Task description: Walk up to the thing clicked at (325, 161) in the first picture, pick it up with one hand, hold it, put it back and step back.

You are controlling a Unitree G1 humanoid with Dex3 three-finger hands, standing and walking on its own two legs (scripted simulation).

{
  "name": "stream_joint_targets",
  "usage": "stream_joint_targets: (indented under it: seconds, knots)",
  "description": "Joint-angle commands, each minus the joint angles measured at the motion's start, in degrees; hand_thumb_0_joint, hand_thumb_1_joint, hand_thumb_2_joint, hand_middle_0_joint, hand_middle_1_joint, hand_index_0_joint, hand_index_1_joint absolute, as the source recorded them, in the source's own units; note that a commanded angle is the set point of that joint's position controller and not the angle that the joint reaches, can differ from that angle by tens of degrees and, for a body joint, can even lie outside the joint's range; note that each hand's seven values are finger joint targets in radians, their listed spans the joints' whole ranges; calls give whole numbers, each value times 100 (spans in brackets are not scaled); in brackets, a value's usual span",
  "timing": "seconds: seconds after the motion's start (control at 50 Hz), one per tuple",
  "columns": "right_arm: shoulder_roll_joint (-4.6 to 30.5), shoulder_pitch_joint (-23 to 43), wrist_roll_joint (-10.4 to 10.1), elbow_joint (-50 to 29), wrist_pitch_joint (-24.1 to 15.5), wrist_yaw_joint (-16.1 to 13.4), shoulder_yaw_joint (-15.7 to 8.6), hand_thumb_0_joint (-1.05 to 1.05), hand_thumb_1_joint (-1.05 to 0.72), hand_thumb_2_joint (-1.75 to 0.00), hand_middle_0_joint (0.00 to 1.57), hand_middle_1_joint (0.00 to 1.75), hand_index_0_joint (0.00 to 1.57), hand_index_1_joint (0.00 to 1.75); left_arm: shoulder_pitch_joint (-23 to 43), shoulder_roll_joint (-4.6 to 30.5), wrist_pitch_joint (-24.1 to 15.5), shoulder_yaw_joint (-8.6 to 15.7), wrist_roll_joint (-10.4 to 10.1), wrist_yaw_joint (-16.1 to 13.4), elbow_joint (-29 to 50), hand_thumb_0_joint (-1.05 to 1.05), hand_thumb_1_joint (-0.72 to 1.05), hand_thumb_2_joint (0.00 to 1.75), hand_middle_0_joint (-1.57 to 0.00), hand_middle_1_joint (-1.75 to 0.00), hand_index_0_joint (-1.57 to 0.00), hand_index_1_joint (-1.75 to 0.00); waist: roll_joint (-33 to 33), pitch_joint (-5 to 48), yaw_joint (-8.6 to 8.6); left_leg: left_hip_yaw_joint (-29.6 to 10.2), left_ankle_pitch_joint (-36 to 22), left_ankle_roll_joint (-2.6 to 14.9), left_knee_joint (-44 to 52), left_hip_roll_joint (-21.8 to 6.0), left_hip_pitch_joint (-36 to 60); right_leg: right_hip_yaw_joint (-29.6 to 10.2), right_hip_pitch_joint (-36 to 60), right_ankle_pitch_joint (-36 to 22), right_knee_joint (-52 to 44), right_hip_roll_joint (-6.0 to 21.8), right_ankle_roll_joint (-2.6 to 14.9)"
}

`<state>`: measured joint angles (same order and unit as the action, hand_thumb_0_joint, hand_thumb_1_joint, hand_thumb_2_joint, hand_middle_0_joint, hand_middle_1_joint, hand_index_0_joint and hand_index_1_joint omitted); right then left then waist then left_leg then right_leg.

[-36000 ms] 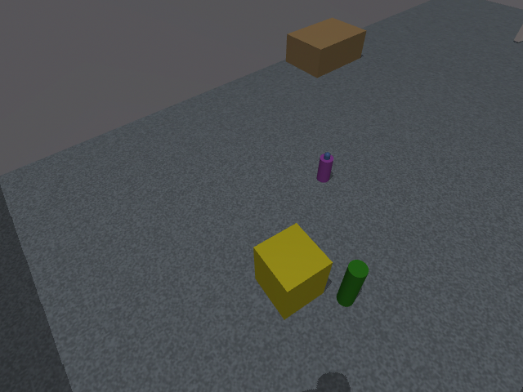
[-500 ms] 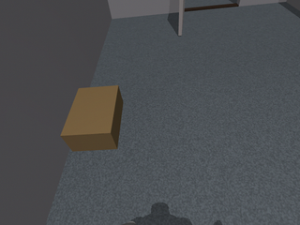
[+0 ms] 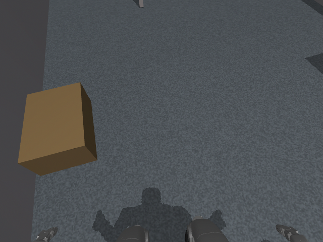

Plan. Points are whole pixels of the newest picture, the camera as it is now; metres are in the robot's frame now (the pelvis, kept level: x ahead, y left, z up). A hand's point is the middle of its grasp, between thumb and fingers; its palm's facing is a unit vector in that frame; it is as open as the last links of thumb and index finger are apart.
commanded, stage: walk up
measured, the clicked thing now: out of the picture +0.07 -0.49 -0.65
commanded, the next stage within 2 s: stand in 1.72 s
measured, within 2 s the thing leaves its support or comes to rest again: neither
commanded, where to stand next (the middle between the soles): +0.04 +0.01 m, yaw -15 degrees
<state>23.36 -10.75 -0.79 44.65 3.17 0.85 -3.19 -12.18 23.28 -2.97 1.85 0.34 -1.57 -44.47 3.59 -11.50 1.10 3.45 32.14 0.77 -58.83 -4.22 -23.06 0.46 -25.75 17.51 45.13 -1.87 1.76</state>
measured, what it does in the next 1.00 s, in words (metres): steps on the spot, turning right: left foot, then right foot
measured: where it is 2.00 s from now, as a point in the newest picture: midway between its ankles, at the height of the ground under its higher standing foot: outside the picture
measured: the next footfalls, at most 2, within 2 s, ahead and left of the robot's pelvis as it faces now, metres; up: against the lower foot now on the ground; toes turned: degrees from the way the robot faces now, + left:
left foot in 0.22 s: +0.03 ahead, +0.18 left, +0.00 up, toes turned -4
right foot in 0.58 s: -0.02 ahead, -0.10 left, +0.00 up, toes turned -15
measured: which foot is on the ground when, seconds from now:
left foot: up 0.00-0.20, down 0.22-0.60, up 0.62-0.82, down 0.84-1.00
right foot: down 0.00-0.26, up 0.28-0.56, down 0.58-1.00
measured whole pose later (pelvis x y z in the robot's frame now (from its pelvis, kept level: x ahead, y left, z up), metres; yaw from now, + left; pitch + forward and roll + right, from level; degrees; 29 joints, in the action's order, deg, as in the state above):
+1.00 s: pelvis -0.03 +0.04 +0.02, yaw -18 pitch -3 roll +0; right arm 19.8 -11.5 1.1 56.3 -1.2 1.3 -0.3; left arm -10.4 22.4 -0.7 1.6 0.0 0.4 -55.8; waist -0.8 -3.8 0.1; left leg 3.5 17.2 -1.2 -38.8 -4.5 -18.5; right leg -3.1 -16.1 20.0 39.2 -0.4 0.6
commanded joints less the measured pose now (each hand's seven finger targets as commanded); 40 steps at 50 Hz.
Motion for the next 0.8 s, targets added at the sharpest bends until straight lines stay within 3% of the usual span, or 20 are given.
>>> stream_joint_targets:
  seconds: [0.0,0.04,0.14,0.18,0.2,0.22,0.24,0.26,0.28,0.32,0.34,0.46,0.5,0.54,0.56,0.58,0.6,0.62,0.68,0.78]
  knots:
    - [1129,-127,-44,-419,-107,-143,-338,0,-90,-90,20,30,20,30,-461,1587,-14,492,-13,-232,417,0,90,90,-20,-30,-20,-30,-1010,1716,-187,-695,269,34,-1031,-48,-704,-2619,1468,-3661,-1186,1840,1391]
    - [1080,-370,-45,-266,-97,-135,-330,0,-90,-90,20,30,20,30,-337,1504,50,468,30,-241,447,0,90,90,-20,-30,-20,-30,-1163,1732,-104,-452,-198,-7,-715,86,-422,-2239,1136,-3260,-1006,1453,1124]
    - [1083,-303,29,-139,-202,-154,-327,0,-90,-90,20,30,20,30,-247,1556,198,477,140,-164,517,0,90,90,-20,-30,-20,-30,-1678,1659,-194,-234,-66,-31,767,383,20,-2158,720,-1971,-1043,1073,1087]
    - [1063,-747,77,145,-303,-169,-358,0,-90,-90,20,30,20,30,134,1485,303,480,74,-91,594,0,90,90,-20,-30,-20,-30,-1540,1633,81,-9,-880,-25,2029,558,838,-1895,161,-1273,-698,832,840]
    - [1084,-927,160,264,-367,-193,-387,0,-90,-90,20,30,20,30,190,1289,358,437,42,-74,608,0,90,90,-20,-30,-20,-30,-1194,1575,195,-262,-1169,32,2586,483,1196,-1753,-275,-1048,-213,592,621]
    - [1501,-951,271,229,-429,-235,-476,0,-90,-90,20,30,20,30,237,916,380,350,24,-70,694,0,90,90,-20,-30,-20,-30,-69,1452,296,-1775,-761,336,3236,-592,1423,-1461,-1136,-254,867,-42,315]
    - [2113,-494,227,50,-441,-232,-594,0,-90,-90,20,30,20,30,184,987,368,379,66,-111,639,0,90,90,-20,-30,-20,-30,816,1122,163,-3514,-1041,1047,3858,-2168,826,-1026,-1469,1374,1729,-548,-17]
    - [2390,-101,203,-69,-474,-208,-683,0,-90,-90,20,30,20,30,389,1448,344,492,166,-157,580,0,90,90,-20,-30,-20,-30,868,800,207,-4241,-1036,1768,4056,-2790,283,-1326,-1357,1620,2348,-120,-107]
    - [2130,212,226,-150,-513,-219,-641,0,-90,-90,20,30,20,30,277,1614,303,557,139,-98,439,0,90,90,-20,-30,-20,-30,591,577,-10,-3749,-1364,1840,3912,-2637,74,-1235,-1146,1447,2532,45,-136]
    - [1556,369,266,-147,-576,-288,-459,0,-90,-90,20,30,20,30,-167,1412,330,621,27,29,79,0,90,90,-20,-30,-20,-30,172,531,-279,-1816,-2019,919,3425,-1279,476,-1172,-1117,775,2446,-105,-54]
    - [1507,186,249,-39,-613,-292,-445,0,-90,-90,20,30,20,30,-240,1292,363,594,-10,96,25,0,90,90,-20,-30,-20,-30,310,634,-239,-1431,-2163,701,3382,-996,812,-1050,-1182,528,2349,-198,-45]
    - [1673,-498,307,46,-624,-170,-449,0,-90,-90,20,30,20,30,203,1095,193,479,48,241,42,0,90,90,-20,-30,-20,-30,1041,1273,250,-1028,-2137,1046,3059,-1125,2007,-243,-589,1113,254,114,-244]
    - [1694,-357,309,-9,-557,-109,-424,0,-90,-90,20,30,20,30,-24,1057,135,469,82,230,-151,0,90,90,-20,-30,-20,-30,999,1277,129,-873,-2399,1043,2851,-1157,1427,103,301,1174,-515,14,-178]
    - [1485,-189,231,-45,-465,-72,-305,0,-90,-90,20,30,20,30,-580,992,61,491,115,168,-502,0,90,90,-20,-30,-20,-30,575,1306,-227,-360,-2845,742,1992,-865,794,355,1574,-94,-1932,-160,-40]
    - [1136,-222,194,-92,-466,-71,-175,0,-90,-90,20,30,20,30,-845,1218,18,570,136,118,-617,0,90,90,-20,-30,-20,-30,-58,1448,-351,-114,-2381,470,1275,-601,188,-195,2335,-477,-2027,61,66]
    - [782,-204,128,-226,-481,-76,-41,0,-90,-90,20,30,20,30,-939,1652,-15,681,189,76,-571,0,90,90,-20,-30,-20,-30,-1283,1398,-401,135,-1271,135,321,-162,-957,-2025,2799,-696,-2166,971,418]
    - [822,23,119,-277,-444,-112,-19,0,-90,-90,20,30,20,30,-640,1846,-17,659,176,43,-395,0,90,90,-20,-30,-20,-30,-1342,1256,-390,-90,123,22,234,71,-1621,-3473,2566,-278,-2457,1977,1173]
    - [1284,104,156,-180,-450,-177,-197,0,-90,-90,20,30,20,30,-505,2118,29,686,146,70,-353,0,90,90,-20,-30,-20,-30,-1322,991,-420,-458,536,24,-5,-166,-971,-3661,1537,-206,-2340,2317,1628]
    - [1316,-269,87,182,-542,-115,-223,0,-90,-90,20,30,20,30,-58,1547,36,513,84,82,-232,0,90,90,-20,-30,-20,-30,-1113,911,-128,-395,-207,83,597,-165,-564,-2113,1420,-533,-2026,1423,1092]
    - [1032,-654,103,615,-570,-118,-148,0,-90,-90,20,30,20,30,406,1376,91,372,7,104,-303,0,90,90,-20,-30,-20,-30,-1393,1021,91,88,-1675,51,2261,216,986,-1246,320,-783,-1528,885,682]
